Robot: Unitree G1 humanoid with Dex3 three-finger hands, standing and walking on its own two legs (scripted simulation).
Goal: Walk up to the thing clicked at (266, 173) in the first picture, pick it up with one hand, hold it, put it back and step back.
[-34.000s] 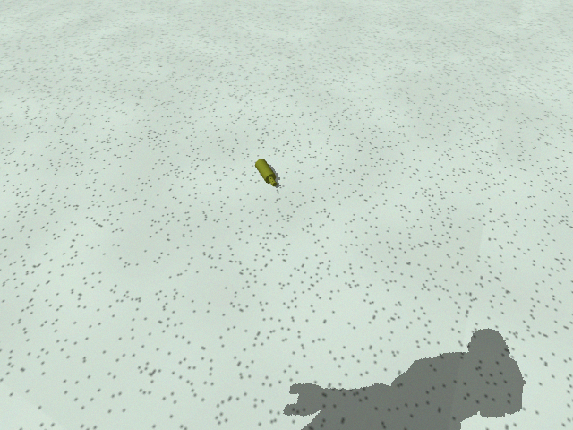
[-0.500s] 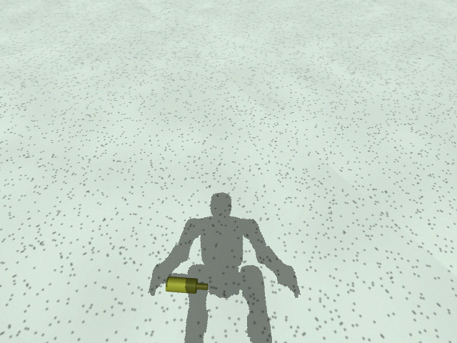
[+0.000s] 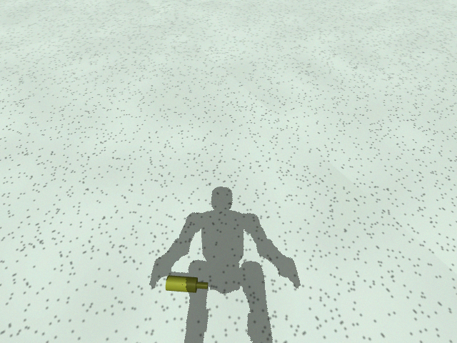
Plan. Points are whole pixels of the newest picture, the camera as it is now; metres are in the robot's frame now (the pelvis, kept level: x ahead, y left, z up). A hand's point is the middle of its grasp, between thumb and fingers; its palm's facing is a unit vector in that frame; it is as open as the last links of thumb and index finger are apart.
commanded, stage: stand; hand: left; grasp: from above
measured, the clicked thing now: (187, 284) +0.43 +0.19 -0.75
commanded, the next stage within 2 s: step back in 0.92 s
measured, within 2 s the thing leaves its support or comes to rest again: neither
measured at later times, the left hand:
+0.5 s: hand out of the picture +0.06 +0.25 -0.16, palm faces +0.03 -0.94 -0.34, open 7.3 cm
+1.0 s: hand out of the picture +0.06 +0.25 -0.16, palm faces +0.05 -0.94 -0.35, open 7.3 cm
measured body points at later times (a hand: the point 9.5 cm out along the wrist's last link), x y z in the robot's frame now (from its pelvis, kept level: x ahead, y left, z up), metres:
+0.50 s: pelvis +0.00 +0.00 +0.00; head +0.01 +0.00 +0.45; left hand +0.06 +0.30 -0.13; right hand +0.08 -0.29 -0.14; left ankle +0.01 +0.14 -0.75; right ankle -0.02 -0.13 -0.75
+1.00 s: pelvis -0.01 +0.00 +0.00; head +0.01 -0.01 +0.44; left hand +0.06 +0.30 -0.14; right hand +0.07 -0.30 -0.14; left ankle +0.01 +0.14 -0.74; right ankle -0.02 -0.13 -0.75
